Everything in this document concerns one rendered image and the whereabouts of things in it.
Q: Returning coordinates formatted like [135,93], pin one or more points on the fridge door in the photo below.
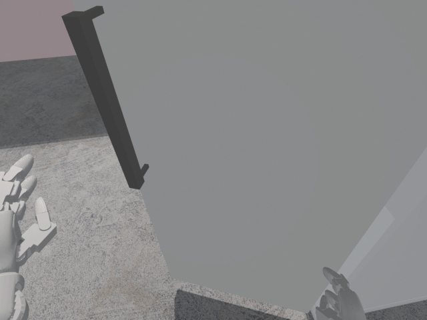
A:
[275,130]

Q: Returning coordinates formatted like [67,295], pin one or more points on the right robot hand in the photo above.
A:
[346,304]

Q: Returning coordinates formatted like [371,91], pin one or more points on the left robot forearm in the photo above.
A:
[13,305]

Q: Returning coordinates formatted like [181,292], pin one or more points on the left robot hand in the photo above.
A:
[14,192]

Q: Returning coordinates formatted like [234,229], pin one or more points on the handle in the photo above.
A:
[83,36]

